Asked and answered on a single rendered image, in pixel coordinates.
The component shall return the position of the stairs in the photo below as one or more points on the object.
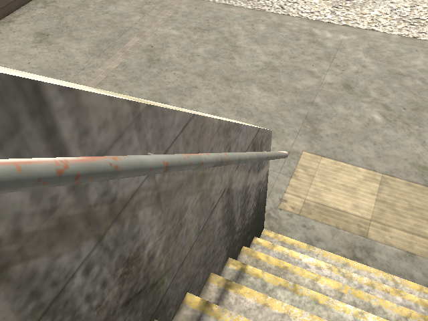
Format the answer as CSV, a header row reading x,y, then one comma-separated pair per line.
x,y
281,279

